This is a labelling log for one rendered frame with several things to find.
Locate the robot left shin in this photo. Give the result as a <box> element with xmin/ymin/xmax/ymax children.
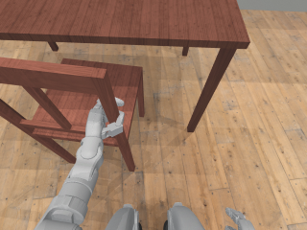
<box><xmin>123</xmin><ymin>204</ymin><xmax>133</xmax><ymax>209</ymax></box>

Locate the left robot hand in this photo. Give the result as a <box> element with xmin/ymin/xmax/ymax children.
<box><xmin>85</xmin><ymin>97</ymin><xmax>125</xmax><ymax>140</ymax></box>

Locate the right robot hand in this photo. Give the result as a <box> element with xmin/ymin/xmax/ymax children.
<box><xmin>224</xmin><ymin>207</ymin><xmax>255</xmax><ymax>230</ymax></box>

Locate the left robot forearm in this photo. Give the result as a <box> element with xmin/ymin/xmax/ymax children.
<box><xmin>34</xmin><ymin>136</ymin><xmax>104</xmax><ymax>230</ymax></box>

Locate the robot right thigh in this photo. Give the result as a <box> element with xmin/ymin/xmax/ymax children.
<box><xmin>167</xmin><ymin>205</ymin><xmax>205</xmax><ymax>230</ymax></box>

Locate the table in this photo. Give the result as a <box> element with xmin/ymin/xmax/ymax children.
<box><xmin>0</xmin><ymin>0</ymin><xmax>250</xmax><ymax>132</ymax></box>

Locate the chair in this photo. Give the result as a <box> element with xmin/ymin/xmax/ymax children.
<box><xmin>0</xmin><ymin>57</ymin><xmax>145</xmax><ymax>172</ymax></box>

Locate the robot left upper arm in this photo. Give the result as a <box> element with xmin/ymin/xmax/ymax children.
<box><xmin>36</xmin><ymin>218</ymin><xmax>83</xmax><ymax>230</ymax></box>

